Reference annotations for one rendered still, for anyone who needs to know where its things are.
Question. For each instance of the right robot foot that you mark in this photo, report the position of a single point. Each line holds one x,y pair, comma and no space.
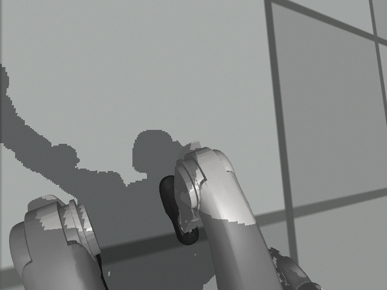
166,189

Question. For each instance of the right robot hand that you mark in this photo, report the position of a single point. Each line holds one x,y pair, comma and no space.
289,272

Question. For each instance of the left robot foot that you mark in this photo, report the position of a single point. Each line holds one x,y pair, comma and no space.
100,265

